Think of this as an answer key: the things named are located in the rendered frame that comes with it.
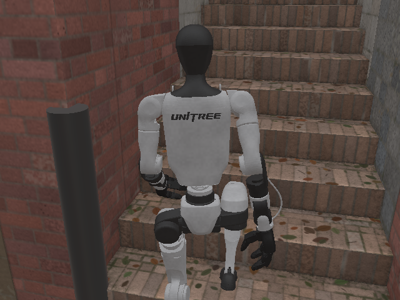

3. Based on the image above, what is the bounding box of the left robot hand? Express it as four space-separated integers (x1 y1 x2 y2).
156 174 187 199

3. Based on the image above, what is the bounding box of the right robot hand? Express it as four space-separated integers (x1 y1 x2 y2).
241 227 276 271

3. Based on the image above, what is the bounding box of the right robot upper arm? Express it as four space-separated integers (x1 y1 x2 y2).
226 90 263 176

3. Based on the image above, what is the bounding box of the left robot upper arm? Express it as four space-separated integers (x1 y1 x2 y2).
137 93 166 174

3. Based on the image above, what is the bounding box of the left robot forearm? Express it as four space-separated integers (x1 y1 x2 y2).
138 157 167 190

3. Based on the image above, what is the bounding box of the right robot shin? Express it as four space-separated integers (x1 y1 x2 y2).
224 228 241 274

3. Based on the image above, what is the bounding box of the right robot forearm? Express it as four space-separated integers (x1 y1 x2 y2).
246 153 274 231

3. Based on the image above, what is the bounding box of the robot right foot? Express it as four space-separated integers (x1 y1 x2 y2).
219 267 238 291

